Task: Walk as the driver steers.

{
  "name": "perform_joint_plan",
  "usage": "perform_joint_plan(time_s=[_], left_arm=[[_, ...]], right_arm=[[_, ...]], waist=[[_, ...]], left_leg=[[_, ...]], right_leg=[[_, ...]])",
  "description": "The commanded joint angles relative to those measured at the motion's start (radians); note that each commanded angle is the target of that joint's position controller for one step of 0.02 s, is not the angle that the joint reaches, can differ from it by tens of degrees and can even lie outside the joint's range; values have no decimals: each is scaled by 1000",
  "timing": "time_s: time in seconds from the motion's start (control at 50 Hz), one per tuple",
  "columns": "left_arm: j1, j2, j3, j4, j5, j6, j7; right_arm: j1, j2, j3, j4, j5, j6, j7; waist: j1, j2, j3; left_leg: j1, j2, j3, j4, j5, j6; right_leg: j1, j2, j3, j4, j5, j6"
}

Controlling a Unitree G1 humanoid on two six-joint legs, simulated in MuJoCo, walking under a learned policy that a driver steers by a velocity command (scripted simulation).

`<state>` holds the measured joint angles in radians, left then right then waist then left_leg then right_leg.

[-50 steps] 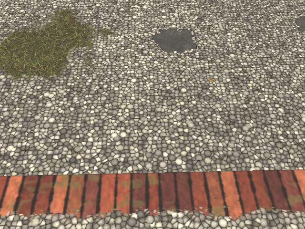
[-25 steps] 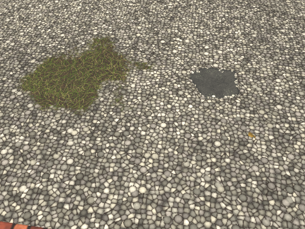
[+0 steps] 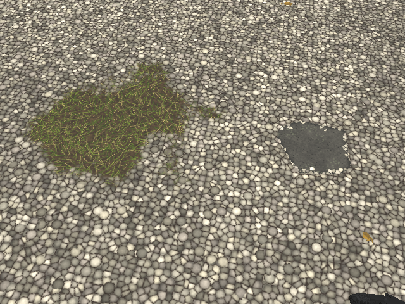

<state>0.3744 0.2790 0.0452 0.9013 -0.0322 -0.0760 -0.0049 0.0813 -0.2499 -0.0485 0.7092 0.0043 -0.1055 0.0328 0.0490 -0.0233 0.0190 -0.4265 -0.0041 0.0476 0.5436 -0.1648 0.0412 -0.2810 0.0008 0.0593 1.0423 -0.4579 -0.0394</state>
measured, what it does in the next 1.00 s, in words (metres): goes down, turning right: right foot 0.04 m lower, then left foot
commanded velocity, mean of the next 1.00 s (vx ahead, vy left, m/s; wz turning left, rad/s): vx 0.20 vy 0.00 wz -0.34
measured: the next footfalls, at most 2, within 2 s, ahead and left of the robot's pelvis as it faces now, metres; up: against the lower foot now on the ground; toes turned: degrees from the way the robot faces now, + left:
right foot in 0.44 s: +0.34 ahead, -0.15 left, -0.04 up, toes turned -16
left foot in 0.88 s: +0.40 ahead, +0.08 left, -0.04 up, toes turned -23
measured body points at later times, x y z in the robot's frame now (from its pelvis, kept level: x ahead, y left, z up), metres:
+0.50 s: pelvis +0.22 -0.05 -0.04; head +0.27 -0.07 +0.41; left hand +0.47 +0.16 -0.13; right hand +0.23 -0.34 -0.17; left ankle +0.10 +0.12 -0.66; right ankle +0.30 -0.14 -0.77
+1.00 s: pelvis +0.31 -0.03 -0.04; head +0.32 -0.03 +0.41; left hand +0.53 +0.14 -0.15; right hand +0.31 -0.32 -0.15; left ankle +0.37 +0.10 -0.77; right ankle +0.30 -0.14 -0.77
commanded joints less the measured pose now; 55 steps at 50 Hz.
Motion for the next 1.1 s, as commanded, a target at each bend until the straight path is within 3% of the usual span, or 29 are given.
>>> perform_joint_plan(time_s=[0.02, 0.06, 0.12, 0.18, 0.22, 0.26, 0.38, 0.4, 0.42, 0.44, 0.46, 0.48, 0.5, 0.52, 0.54, 0.56, 0.58, 0.6, 0.68, 0.74, 0.82, 0.86, 0.88, 0.9, 0.92, 0.94, 0.96, 1.0, 1.1], left_arm=[[-66, 128, 35, -106, 2, -14, 7], [-40, 90, 39, -104, 0, 14, 5], [-72, 53, 37, -127, 4, 38, 6], [-105, 67, 49, -139, 6, 28, -3], [-170, 46, 41, -164, 16, 15, -15], [-275, 10, 27, -207, 26, 8, -33], [-285, 80, 50, -274, 30, 34, -78], [-222, 97, 61, -262, 33, 33, -78], [-112, 120, 77, -224, 36, 29, -70], [-8, 177, 100, -191, 40, 26, -48], [4, 256, 102, -203, 51, 27, -29], [7, 267, 94, -249, 49, 21, -37], [-54, 232, 93, -280, 38, 33, -39], [-138, 187, 77, -293, 23, 45, -30], [-197, 140, 59, -307, 21, 56, -20], [-237, 123, 49, -313, 28, 63, -14], [-234, 135, 49, -312, 40, 60, -13], [-235, 142, 50, -307, 50, 54, -10], [-210, 129, 46, -279, 45, 60, 18], [-232, 117, 40, -280, 51, 75, 27], [-225, 95, 29, -259, 57, 80, 15], [-231, 63, 14, -248, 50, 81, 12], [-191, 42, 5, -231, 51, 76, 11], [-162, 23, -1, -222, 62, 68, 9], [-95, 21, 5, -219, 60, 56, 2], [-140, 33, 6, -219, 63, 55, 2], [-195, 53, 14, -225, 58, 61, 4], [-220, 54, 19, -225, 55, 79, 11], [-197, 25, 19, -198, 49, 75, 13]], right_arm=[[169, -110, -37, 9, -4, -2, -2], [117, -87, -35, 18, -9, -15, -1], [120, -122, -51, 50, -14, -30, -8], [124, -128, -54, 70, -19, -35, -24], [99, -133, -52, 73, -13, -24, -41], [156, -148, -55, 94, -6, -11, -56], [155, -204, -77, 96, 25, 40, -75], [151, -203, -79, 93, 29, 48, -76], [142, -185, -72, 89, 32, 55, -76], [169, -145, -57, 84, 13, 48, -70], [264, -33, -25, 67, -51, 43, -53], [316, -99, -17, 41, -17, 29, -37], [217, -167, -32, 20, 12, 29, -37], [162, -174, -30, 1, 15, 38, -44], [146, -170, -32, 20, 7, 60, -60], [152, -176, -37, 24, 2, 84, -71], [166, -185, -45, 29, -5, 100, -76], [180, -167, -44, 28, -12, 106, -82], [147, -100, -26, 17, -17, 106, -96], [104, -92, -23, 11, -9, 114, -93], [88, -99, -27, 13, -5, 109, -84], [124, -78, -23, 29, -11, 96, -72], [136, -86, -23, 33, -23, 90, -65], [159, -132, -29, 32, -35, 85, -63], [117, -193, -44, 36, -32, 86, -63], [106, -126, -35, 40, -27, 86, -56], [88, -91, -24, 37, -28, 82, -52], [85, -99, -23, 35, -26, 72, -51], [134, -89, -19, 55, -17, 65, -62]], waist=[[-96, 105, -95], [-48, 123, -53], [-33, 86, -16], [-32, 58, 4], [-42, 67, 27], [-96, 60, 28], [-74, 78, 3], [-42, 65, -31], [11, 24, -88], [41, -57, -156], [-39, -274, -237], [-16, -191, -470], [19, -77, -452], [-9, -18, -357], [-33, 40, -280], [-65, 29, -222], [-78, 7, -191], [-85, -28, -182], [-68, -60, -202], [-50, -88, -182], [-31, -121, -108], [-63, -100, -93], [-65, -73, -93], [-50, -6, -107], [28, 156, -97], [-2, 187, -105], [-18, 170, -68], [-34, 144, -31], [-49, 71, -44]], left_leg=[[422, 310, -367, -296, 17, 187], [302, 270, -259, -367, 57, 169], [271, 269, -144, -417, 179, 175], [299, 240, -22, -402, 307, 153], [245, 187, 94, -367, 367, 112], [250, 187, 126, -335, 376, 102], [428, 280, 101, -89, 440, 71], [423, 266, 109, 25, 488, 58], [400, 217, 144, 206, 488, 28], [229, 135, 160, 489, 244, -28], [-179, 9, 116, 884, -638, -88], [-299, -36, -87, 1026, -640, -110], [-322, 8, -143, 1019, -529, -98], [-368, 41, -134, 962, -416, -91], [-334, 80, -133, 902, -351, -97], [-257, 94, -138, 837, -317, -101], [-181, 88, -133, 799, -256, -101], [-149, 77, -122, 783, -234, -106], [-127, 73, -123, 502, -141, -131], [-60, 77, -123, 353, -97, -134], [49, 56, -101, 172, -135, -116], [165, 37, -72, -25, -44, -86], [237, 58, -93, -102, 42, -67], [311, 153, -179, -109, 189, -35], [293, 199, -222, -84, 210, 23], [178, 189, -233, -128, 9, 43], [128, 152, -210, -142, -95, 19], [111, 111, -164, -127, -114, -20], [166, 87, -137, -75, -17, -23]], right_leg=[[-427, -105, 50, 159, 108, -5], [-339, -139, 60, 91, 168, -1], [-371, -142, 64, 8, 264, 13], [-399, -124, 82, -126, 476, 21], [-326, -99, 7, -302, 624, 22], [-272, -72, -50, -419, 723, 23], [-275, -51, -67, -544, 495, -15], [-195, -21, -95, -562, 463, -28], [-55, 24, -129, -634, 550, -52], [180, -17, -63, -633, 884, -100], [524, -233, 197, -394, 1565, -226], [659, -395, 511, -473, 1471, -411], [596, -354, 457, -542, 1227, -393], [476, -329, 408, -588, 981, -345], [319, -303, 373, -628, 821, -302], [158, -285, 348, -664, 759, -286], [45, -249, 313, -689, 733, -272], [-2, -227, 280, -693, 775, -267], [34, -168, 190, -681, 736, -216], [1, -158, 201, -711, 468, -194], [-53, -154, 244, -727, 218, -187], [-69, -134, 243, -686, 196, -151], [-84, -109, 233, -666, 189, -106], [-121, -65, 189, -597, 164, -55], [-140, 28, 81, -568, 125, -14], [-35, 31, 41, -553, 160, 18], [-4, 26, 47, -550, 195, 21], [-7, 18, 67, -550, 226, 4], [0, 4, 82, -552, 311, -4]])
